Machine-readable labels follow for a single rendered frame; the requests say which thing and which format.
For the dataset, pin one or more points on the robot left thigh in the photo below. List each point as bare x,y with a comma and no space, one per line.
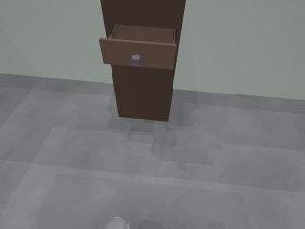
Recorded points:
117,224

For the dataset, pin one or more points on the cabinet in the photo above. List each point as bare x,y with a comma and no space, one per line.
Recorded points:
143,92

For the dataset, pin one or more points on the handle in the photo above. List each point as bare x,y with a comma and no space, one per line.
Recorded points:
136,60

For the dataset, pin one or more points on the drawer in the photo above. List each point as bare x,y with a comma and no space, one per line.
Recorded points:
155,46

